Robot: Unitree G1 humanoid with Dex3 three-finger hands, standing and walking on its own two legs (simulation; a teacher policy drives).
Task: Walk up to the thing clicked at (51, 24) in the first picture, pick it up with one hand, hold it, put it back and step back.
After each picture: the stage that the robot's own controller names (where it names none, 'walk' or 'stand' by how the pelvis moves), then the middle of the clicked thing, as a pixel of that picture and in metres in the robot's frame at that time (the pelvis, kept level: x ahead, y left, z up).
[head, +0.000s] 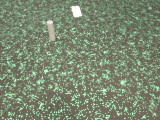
stand; (51, 30) +1.51 +0.38 -0.66
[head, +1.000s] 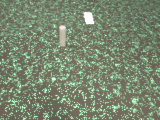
walk; (62, 36) +1.41 +0.17 -0.64
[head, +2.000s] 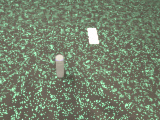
walk; (60, 66) +0.92 +0.18 -0.64
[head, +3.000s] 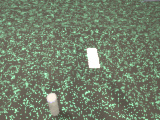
walk; (53, 105) +0.57 +0.21 -0.64
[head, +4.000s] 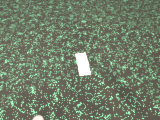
stand; out of the picture +0.37 +0.32 -0.62
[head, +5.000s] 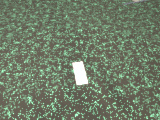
stand; out of the picture +0.34 +0.31 -0.66
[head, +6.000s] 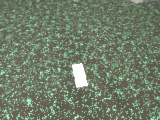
stand; out of the picture +0.33 +0.31 -0.66
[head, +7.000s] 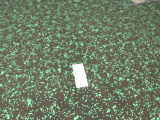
stand; out of the picture +0.32 +0.31 -0.66
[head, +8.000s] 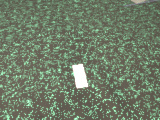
stand; out of the picture +0.32 +0.32 -0.66
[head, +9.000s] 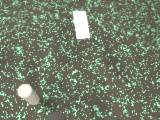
go down; (29, 95) +0.37 +0.30 -0.48
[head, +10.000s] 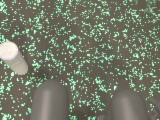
go down; (15, 60) +0.40 +0.33 -0.27
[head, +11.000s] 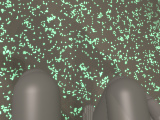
close in; out of the picture +0.38 +0.36 -0.20
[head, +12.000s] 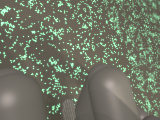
close in; out of the picture +0.37 +0.38 -0.15
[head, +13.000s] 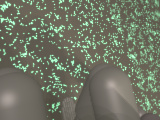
lift; out of the picture +0.35 +0.37 -0.15
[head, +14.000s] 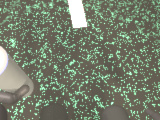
lift; (10, 77) +0.32 +0.22 +0.03
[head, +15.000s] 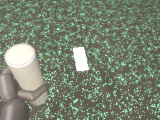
hold; (30, 79) +0.33 +0.18 +0.05
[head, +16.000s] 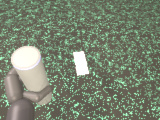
hold; (36, 80) +0.33 +0.17 +0.05
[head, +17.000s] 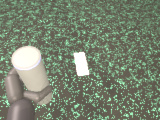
hold; (36, 80) +0.33 +0.16 +0.05
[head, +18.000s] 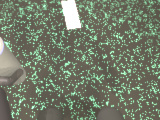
crouch; (5, 64) +0.38 +0.25 -0.02
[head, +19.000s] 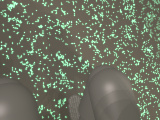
lower; out of the picture +0.40 +0.36 -0.14
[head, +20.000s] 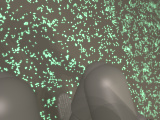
lower; out of the picture +0.37 +0.37 -0.16
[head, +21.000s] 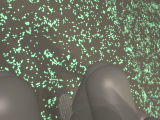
lower; out of the picture +0.37 +0.38 -0.16
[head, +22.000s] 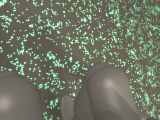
lower; out of the picture +0.37 +0.36 -0.15
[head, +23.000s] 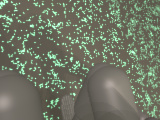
rest; out of the picture +0.36 +0.37 -0.15
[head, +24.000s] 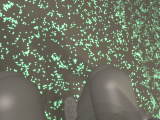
open; out of the picture +0.37 +0.36 -0.16
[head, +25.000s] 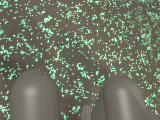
stand; out of the picture +0.38 +0.33 -0.19
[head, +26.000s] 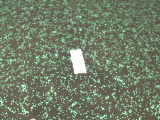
stand; out of the picture +0.35 +0.27 -0.57
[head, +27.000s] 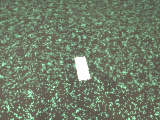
stand; out of the picture +0.34 +0.28 -0.60
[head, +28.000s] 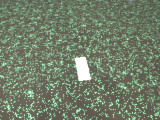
stand; out of the picture +0.35 +0.27 -0.60
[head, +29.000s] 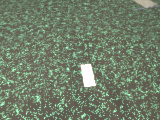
stand; out of the picture +0.36 +0.26 -0.65
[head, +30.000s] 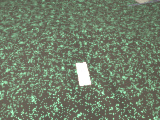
stand; out of the picture +0.34 +0.28 -0.66
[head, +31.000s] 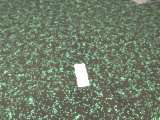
stand; out of the picture +0.33 +0.30 -0.66
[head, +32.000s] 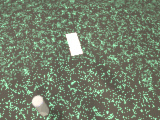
walk; (41, 106) +0.43 +0.29 -0.63
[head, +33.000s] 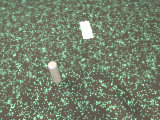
walk; (55, 73) +0.76 +0.29 -0.63
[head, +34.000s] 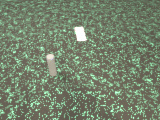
walk; (51, 65) +1.00 +0.29 -0.64
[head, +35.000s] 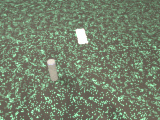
stand; (52, 70) +0.93 +0.27 -0.66
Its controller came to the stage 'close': yes
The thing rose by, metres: 0.69
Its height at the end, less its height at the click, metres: +0.00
